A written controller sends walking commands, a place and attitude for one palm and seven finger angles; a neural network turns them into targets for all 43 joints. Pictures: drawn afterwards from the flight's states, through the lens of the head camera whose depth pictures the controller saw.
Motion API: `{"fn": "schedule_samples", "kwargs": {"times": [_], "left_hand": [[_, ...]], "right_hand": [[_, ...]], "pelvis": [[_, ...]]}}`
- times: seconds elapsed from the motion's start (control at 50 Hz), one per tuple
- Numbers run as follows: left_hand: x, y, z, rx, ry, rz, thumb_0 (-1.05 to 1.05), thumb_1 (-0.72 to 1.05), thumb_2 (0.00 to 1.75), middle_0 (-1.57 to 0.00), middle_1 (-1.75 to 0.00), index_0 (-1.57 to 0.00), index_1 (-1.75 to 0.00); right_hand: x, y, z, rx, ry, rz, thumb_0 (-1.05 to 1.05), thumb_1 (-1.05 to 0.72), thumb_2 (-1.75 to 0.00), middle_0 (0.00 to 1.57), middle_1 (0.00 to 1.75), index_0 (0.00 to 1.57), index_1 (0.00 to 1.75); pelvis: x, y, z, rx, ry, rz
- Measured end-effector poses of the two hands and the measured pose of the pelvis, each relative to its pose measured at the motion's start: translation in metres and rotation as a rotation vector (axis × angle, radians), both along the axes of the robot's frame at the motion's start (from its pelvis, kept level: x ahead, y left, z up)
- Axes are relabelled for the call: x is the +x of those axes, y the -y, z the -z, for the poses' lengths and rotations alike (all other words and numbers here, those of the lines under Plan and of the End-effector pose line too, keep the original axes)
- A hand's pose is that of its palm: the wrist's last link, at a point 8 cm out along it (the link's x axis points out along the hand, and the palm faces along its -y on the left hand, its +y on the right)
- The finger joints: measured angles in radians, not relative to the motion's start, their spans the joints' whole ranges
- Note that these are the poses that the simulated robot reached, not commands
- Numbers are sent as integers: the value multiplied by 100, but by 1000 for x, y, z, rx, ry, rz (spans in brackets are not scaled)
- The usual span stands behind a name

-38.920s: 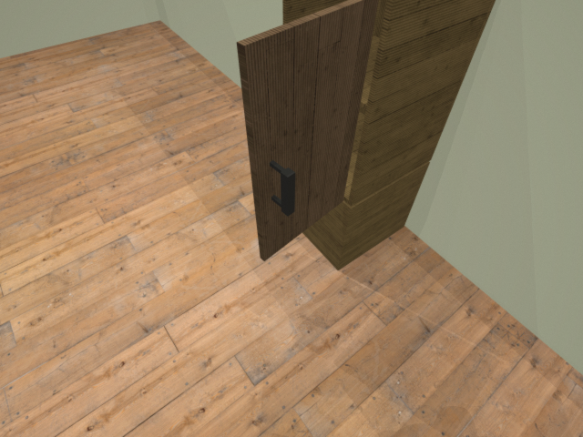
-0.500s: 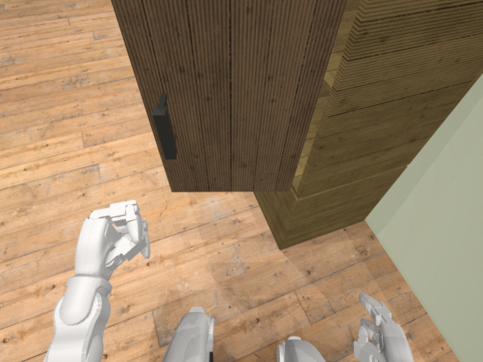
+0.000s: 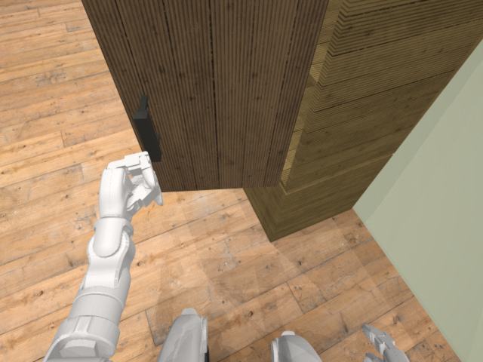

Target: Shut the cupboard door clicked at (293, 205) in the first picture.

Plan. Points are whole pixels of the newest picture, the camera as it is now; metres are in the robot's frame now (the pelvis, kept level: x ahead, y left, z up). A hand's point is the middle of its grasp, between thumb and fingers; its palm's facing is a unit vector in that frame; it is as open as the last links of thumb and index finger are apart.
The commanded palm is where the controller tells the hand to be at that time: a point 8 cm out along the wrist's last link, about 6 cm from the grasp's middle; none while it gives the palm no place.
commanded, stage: bring the fist close to the handle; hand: left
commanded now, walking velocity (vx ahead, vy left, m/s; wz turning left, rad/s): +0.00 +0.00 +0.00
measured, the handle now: (150, 129) +0.52 +0.19 +0.04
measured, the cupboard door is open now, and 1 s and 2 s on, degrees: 71 68 49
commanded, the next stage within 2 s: push the door shut along its arc in 0.54 s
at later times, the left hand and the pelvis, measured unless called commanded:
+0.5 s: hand (165, 170) +0.42 +0.14 +0.04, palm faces +0.11 -0.99 -0.02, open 3.1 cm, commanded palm +0.39 +0.19 +0.04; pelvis +0.00 -0.01 +0.00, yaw -1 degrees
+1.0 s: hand (170, 150) +0.46 +0.14 +0.05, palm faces +0.02 -1.00 -0.04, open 3.1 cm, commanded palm +0.45 +0.18 +0.04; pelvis +0.00 -0.01 -0.01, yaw +0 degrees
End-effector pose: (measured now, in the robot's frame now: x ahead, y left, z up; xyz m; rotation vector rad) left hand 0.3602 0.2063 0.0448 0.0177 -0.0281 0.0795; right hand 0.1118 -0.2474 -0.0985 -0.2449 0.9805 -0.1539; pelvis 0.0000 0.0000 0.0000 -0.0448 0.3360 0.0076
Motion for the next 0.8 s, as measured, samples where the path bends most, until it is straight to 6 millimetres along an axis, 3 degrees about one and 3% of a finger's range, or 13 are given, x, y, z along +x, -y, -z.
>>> {"fn": "schedule_samples", "kwargs": {"times": [0.24, 0.42, 0.68, 0.8], "left_hand": [[45, 11, 2, -9, -6, -16, 2, 90, 90, -130, -150, -130, -150], [38, 11, 4, 2, -20, -25, 2, 90, 90, -130, -150, -130, -150], [34, 16, 0, 5, -1, -14, 2, 90, 90, -130, -150, -130, -150], [45, 15, 1, 20, -1, 4, 2, 90, 90, -130, -150, -130, -150]], "right_hand": [[-34, 8, 10, -2, -112, 52, 1, -91, -89, 21, 30, 21, 30], [-55, 11, 12, 21, -185, 89, 1, -91, -89, 21, 30, 21, 30], [-37, 16, 11, 14, -141, 65, 1, -91, -89, 21, 30, 21, 30], [-28, 18, 11, -1, -114, 54, 1, -91, -89, 21, 30, 21, 30]], "pelvis": [[-1, 2, 4, 3, -31, 10], [2, 4, -1, 13, -29, 21], [0, 8, -1, 16, -20, 13], [-3, 10, 2, 14, -26, 9]]}}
